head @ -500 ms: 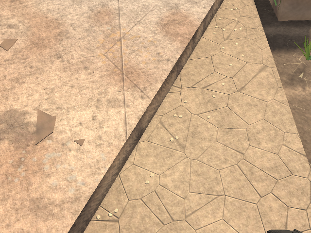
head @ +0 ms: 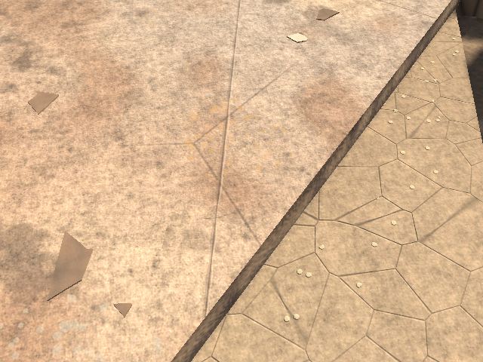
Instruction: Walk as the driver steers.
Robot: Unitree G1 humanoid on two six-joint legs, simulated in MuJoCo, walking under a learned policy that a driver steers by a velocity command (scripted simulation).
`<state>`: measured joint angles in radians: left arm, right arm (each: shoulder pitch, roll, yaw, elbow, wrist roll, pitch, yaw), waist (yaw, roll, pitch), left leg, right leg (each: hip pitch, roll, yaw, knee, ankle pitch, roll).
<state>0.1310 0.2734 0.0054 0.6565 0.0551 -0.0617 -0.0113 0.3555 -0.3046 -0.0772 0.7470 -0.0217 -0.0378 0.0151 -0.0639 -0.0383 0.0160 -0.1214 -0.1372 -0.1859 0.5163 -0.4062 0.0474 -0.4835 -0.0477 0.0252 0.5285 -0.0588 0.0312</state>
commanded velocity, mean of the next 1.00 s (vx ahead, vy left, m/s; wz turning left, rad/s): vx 0.22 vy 0.00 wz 0.09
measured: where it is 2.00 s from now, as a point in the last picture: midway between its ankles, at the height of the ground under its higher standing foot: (244, 227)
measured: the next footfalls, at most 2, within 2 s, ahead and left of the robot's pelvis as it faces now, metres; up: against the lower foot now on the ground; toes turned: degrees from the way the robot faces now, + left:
left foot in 0.36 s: +0.13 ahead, +0.09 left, +0.00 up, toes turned +0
left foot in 1.14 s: +0.41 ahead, +0.08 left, +0.00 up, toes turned +6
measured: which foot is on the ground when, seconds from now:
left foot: down 0.00-0.00, up 0.02-0.34, down 0.36-0.78, up 0.80-1.00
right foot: down 0.00-1.00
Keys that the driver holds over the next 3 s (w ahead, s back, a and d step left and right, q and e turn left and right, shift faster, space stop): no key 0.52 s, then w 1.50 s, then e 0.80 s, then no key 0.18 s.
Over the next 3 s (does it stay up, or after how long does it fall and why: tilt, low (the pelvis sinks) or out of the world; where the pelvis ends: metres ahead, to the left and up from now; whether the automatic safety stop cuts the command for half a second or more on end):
stays up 1.06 -0.10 0.15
